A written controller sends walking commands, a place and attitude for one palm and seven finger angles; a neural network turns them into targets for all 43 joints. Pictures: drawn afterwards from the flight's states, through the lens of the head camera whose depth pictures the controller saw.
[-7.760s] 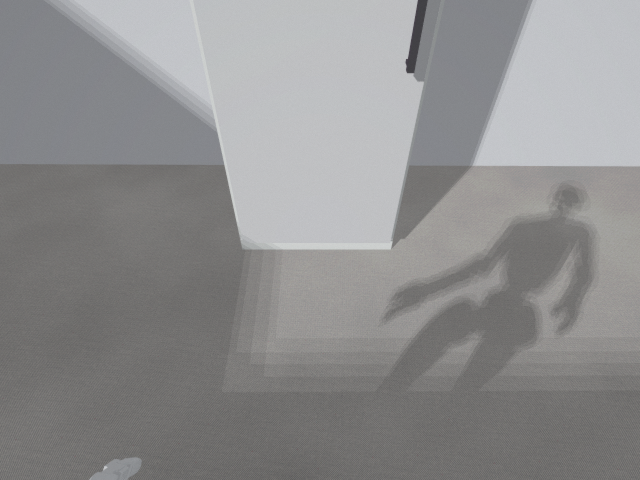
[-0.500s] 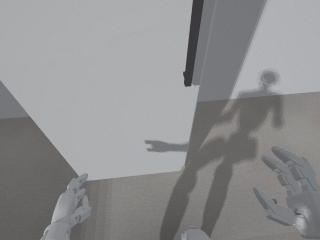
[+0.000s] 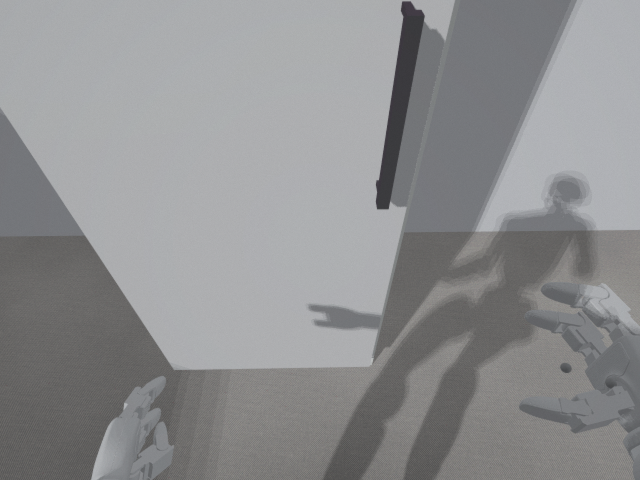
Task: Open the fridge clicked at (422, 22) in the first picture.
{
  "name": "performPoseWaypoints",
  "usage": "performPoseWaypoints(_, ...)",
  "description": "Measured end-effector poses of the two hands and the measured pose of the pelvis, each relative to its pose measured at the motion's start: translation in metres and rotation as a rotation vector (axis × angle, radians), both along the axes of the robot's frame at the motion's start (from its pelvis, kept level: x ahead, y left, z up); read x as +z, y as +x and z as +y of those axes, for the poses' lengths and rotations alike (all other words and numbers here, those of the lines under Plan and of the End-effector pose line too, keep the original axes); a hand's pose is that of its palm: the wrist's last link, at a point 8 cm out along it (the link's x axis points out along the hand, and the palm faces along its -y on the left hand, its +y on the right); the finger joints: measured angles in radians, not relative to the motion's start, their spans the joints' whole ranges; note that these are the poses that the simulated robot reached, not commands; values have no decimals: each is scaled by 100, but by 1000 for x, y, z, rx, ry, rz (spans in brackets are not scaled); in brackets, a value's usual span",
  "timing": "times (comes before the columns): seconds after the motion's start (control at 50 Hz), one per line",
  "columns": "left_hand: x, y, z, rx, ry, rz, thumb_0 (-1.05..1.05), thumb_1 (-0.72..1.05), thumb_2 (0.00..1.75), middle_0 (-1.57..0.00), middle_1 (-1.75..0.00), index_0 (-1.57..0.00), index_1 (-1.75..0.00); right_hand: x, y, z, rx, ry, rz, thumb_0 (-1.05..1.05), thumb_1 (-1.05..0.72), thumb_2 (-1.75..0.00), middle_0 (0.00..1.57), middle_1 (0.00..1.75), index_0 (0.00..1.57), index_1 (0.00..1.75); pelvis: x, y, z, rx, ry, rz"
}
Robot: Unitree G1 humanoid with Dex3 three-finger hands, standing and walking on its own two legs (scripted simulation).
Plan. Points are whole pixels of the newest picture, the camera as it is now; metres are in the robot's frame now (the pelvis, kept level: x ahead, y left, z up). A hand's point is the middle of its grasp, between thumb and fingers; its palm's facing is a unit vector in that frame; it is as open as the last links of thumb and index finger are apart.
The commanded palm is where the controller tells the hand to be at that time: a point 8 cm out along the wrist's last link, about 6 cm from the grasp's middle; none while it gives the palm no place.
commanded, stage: raise the hand to about handle height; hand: right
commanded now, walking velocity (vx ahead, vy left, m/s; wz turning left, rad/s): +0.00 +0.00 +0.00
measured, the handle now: (393, 120) +0.53 -0.08 +0.20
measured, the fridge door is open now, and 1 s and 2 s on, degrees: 0 0 0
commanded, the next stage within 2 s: move the hooked fingers beside the handle in 1.00 s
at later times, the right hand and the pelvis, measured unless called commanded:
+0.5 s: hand out of the picture +0.26 -0.30 +0.20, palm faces +0.07 +0.99 -0.10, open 13.9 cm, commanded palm +0.23 -0.33 +0.20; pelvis -0.01 +0.00 +0.02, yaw -1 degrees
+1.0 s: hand (616, 272) +0.28 -0.26 +0.19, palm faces +0.04 +1.00 -0.09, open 14.0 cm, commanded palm +0.25 -0.30 +0.20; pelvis +0.01 +0.02 +0.02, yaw +0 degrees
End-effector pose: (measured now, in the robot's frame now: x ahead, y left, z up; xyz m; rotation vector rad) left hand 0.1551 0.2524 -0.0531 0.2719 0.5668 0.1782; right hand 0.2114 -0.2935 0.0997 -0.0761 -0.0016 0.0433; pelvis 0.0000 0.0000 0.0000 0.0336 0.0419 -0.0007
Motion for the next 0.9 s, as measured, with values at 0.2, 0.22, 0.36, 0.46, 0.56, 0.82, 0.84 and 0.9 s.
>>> performPoseWaypoints(0.2,22,32,-42,-98,-73,-106,1,90,90,-21,-30,-20,-30,49,11,-40,-87,14,-73,0,40,-34,30,114,30,114,9,-1,-8,-9,1,-48)
performPoseWaypoints(0.22,22,33,-45,-105,-78,-104,1,90,90,-21,-30,-20,-30,47,11,-40,-83,13,-41,0,42,-33,30,115,30,115,10,-2,-8,-10,0,-50)
performPoseWaypoints(0.36,18,28,-57,-139,-82,-54,1,90,90,-21,-30,-21,-30,64,13,-40,-70,-14,-65,-1,48,-31,30,119,30,119,14,-5,-8,-16,-3,-73)
performPoseWaypoints(0.46,14,20,-54,-131,-88,-24,2,90,90,-21,-30,-21,-30,97,20,-52,-101,-32,-152,-1,49,-30,30,120,30,120,17,-5,-4,-20,-6,-88)
performPoseWaypoints(0.56,9,14,-42,-104,-99,0,2,90,90,-21,-30,-21,-30,102,34,-58,-96,-26,-58,-1,50,-30,30,120,30,120,18,-6,-2,-21,-10,-85)
performPoseWaypoints(0.82,14,15,-10,-62,-76,-6,2,90,90,-21,-30,-20,-30,93,39,-28,-79,-3,-92,-1,50,-30,30,120,30,120,19,3,13,-3,-18,-86)
performPoseWaypoints(0.84,14,16,-9,-62,-77,-10,2,90,90,-21,-30,-20,-30,95,39,-28,-88,-7,-93,-1,50,-30,30,120,30,121,19,4,14,-5,-18,-87)
performPoseWaypoints(0.9,13,22,-7,-62,-84,-18,2,90,90,-21,-30,-20,-30,98,41,-26,-95,-13,-78,-1,50,-30,30,120,30,121,19,5,17,-6,-19,-88)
